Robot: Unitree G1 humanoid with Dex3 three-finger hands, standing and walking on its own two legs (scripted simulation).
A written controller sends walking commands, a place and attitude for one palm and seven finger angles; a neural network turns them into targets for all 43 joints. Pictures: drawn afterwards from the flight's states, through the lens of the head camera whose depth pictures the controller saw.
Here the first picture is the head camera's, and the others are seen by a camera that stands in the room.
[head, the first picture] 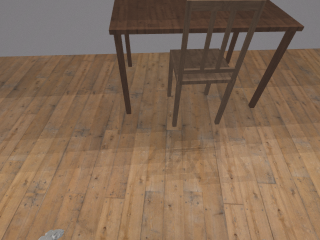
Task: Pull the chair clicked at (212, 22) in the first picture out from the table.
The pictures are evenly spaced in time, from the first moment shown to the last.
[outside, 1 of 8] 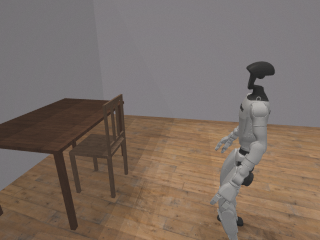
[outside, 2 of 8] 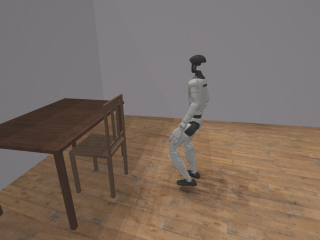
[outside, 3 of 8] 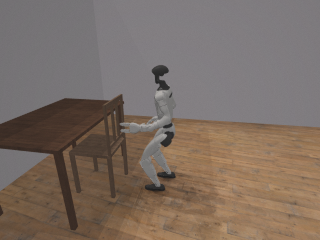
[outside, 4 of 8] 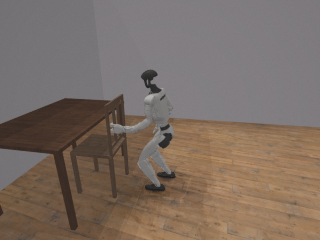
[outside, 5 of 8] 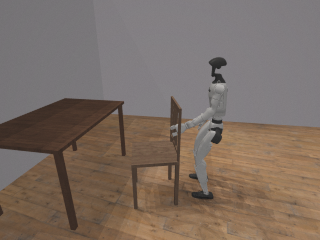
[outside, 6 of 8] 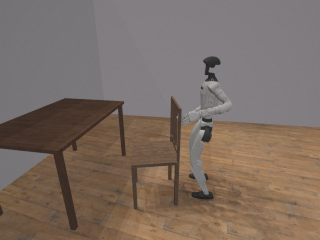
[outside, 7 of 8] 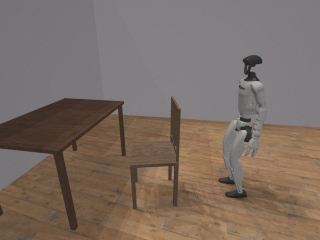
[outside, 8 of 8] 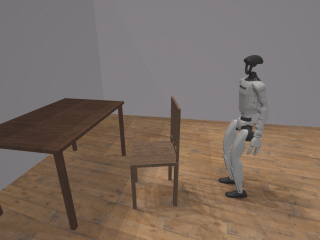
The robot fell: no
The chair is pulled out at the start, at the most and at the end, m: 0.00 0.56 0.56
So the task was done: yes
